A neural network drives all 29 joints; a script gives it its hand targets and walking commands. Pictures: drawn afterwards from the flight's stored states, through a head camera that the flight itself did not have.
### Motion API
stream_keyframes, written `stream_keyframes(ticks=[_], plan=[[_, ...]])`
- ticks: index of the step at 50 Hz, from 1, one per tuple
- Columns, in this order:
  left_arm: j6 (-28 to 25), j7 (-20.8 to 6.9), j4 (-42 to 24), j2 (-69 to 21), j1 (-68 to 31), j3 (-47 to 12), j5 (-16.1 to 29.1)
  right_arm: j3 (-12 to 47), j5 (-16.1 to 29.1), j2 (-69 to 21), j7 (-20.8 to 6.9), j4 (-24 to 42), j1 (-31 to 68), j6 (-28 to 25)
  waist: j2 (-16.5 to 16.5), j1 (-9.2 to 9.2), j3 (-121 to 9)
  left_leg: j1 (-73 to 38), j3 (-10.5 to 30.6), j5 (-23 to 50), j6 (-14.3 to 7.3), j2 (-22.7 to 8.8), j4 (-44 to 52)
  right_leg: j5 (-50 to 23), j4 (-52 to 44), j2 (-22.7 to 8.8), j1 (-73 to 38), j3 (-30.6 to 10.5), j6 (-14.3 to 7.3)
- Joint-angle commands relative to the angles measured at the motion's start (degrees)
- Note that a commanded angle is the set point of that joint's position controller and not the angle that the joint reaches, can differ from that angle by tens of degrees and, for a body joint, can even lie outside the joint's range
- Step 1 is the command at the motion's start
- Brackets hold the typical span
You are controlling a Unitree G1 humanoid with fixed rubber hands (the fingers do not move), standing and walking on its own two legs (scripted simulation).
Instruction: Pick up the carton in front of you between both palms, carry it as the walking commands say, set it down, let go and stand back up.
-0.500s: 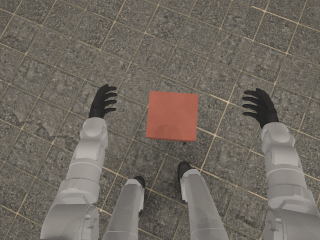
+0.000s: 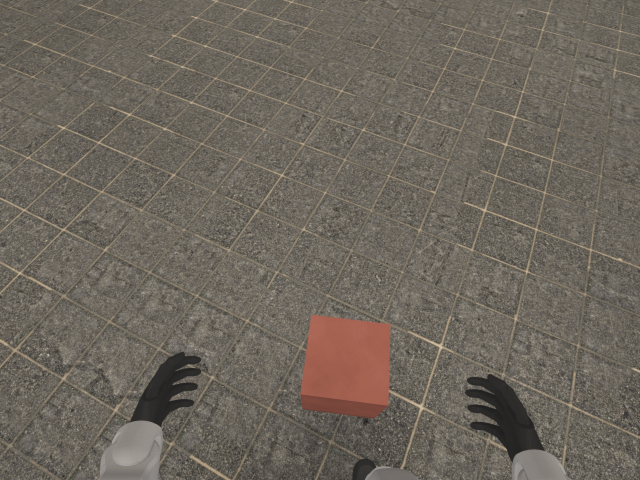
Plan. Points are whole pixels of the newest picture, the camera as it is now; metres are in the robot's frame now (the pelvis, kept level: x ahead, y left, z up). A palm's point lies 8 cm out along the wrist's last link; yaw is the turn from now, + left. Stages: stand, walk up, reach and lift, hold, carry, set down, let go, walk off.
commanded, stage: let go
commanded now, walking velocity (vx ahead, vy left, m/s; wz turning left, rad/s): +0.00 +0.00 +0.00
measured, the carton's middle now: (344, 369) +0.38 -0.06 -0.65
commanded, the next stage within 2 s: stand in 0.48 s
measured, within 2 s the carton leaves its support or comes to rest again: neither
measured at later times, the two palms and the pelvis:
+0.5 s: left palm (134, 429) +0.17 +0.24 -0.07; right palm (519, 433) +0.17 -0.23 -0.07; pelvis +0.01 +0.01 +0.00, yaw +0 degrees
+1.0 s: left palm (95, 464) +0.13 +0.28 -0.09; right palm (561, 463) +0.14 -0.29 -0.10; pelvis +0.02 -0.01 +0.00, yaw +2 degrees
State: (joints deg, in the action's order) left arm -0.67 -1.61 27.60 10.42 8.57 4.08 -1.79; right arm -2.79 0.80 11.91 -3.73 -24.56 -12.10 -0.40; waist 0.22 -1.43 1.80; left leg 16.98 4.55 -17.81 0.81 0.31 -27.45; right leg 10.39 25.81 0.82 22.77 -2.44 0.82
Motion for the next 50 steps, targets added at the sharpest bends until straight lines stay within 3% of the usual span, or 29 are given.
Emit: stream_keyframes(ticks=[1, 9, 20, 21, 24, 25, 29, 37, 50], plan=[[0.2, -0.73, -6.39, 4.46, 0.22, 0.29, 0.39, -1.05, -0.02, 5.92, 0.04, 6.03, 0.77, 0.41, 3.15, 0.97, -6.99, 3.4, -3.6, 9.47, 0.85, 1.53, 9.15, -10.46, -1.61, 2.73, -23.57, 3.41, 0.64], [4.54, -2.16, -7.64, 4.93, 1.09, -0.87, 1.05, -1.82, -1.5, 6.86, -0.27, 5.67, 0.61, 5.13, 2.21, 0.88, 1.39, 4.09, -2.59, 6.89, 0.06, -0.09, 12.23, -8.5, -1.34, 3.5, -29.42, 4.36, 0.77], [6.53, -2.07, -8.35, 5.85, 2.03, -0.02, 0.41, -2.01, -1.65, 5.7, -0.31, 6.1, 0.07, 6.68, 1.49, 1.35, -1.32, -2.88, -3.24, 18.8, 1.16, 1.86, 7.77, -15.62, -1.44, 3.08, -28.62, 2.69, 0.0], [4.84, -0.77, -4.79, 6.48, 5.28, 0.02, 1.09, -2.32, -2.86, 8.01, 1.29, 8.76, 1.1, 9.56, 0.42, 1.16, -4.22, -5.92, -3.47, 24.47, 1.31, 1.72, 5.13, -15.94, 0.56, 5.15, -26.94, 3.52, 0.61], [4.05, 0.1, -6.36, 5.92, 3.22, -0.96, 1.29, -0.98, -2.29, 7.15, 2.46, 7.77, -0.47, 10.47, 1.86, 0.95, -4.37, -4.73, -3.23, 25.43, 1.38, 2.07, 4.37, -16.81, 1.21, 4.76, -24.44, 3.07, 0.49], [3.57, 1.99, 1.87, 13.83, 2.2, 1.88, -0.5, -2.88, -2.72, 13.24, 4.43, -0.15, 1.51, 7.09, 4.04, 2.31, -2.55, -1.68, -2.91, 17.91, 2.06, -0.94, 1.35, -13.67, 1.63, -2.56, -16.3, 2.38, 0.67], [2.31, 3.03, 5.12, 12.47, 0.77, 0.96, -1.05, -2.26, -3.49, 11.39, 4.81, -2.6, 1.21, 3.06, 1.97, 1.74, -3.51, -3.94, -0.24, 7.26, 0.74, -2.24, 1.9, -3.05, 1.12, -2.71, -11.24, 0.44, -0.59], [0.75, 2.72, 10.66, 14.92, -0.38, 0.4, -0.82, -1.98, -3.44, 14.2, 4.74, -7.81, 0.78, 1.21, -0.64, 1.42, -4.69, -6.32, 0.97, 13.77, -0.09, -2.97, 1.29, -8.7, 1.44, -3.93, -11.7, -1.03, -1.59], [0.01, 2.98, 16.28, 17.32, -1.33, 0.06, -0.37, -1.12, -2.94, 15.94, 5.32, -13.03, -0.83, 0.25, -0.22, 1.68, -4.16, -6.98, 1.52, 15.38, -0.15, -3.61, 2.76, -11.86, -0.06, -4.98, -15.1, -2.3, -2.29]])
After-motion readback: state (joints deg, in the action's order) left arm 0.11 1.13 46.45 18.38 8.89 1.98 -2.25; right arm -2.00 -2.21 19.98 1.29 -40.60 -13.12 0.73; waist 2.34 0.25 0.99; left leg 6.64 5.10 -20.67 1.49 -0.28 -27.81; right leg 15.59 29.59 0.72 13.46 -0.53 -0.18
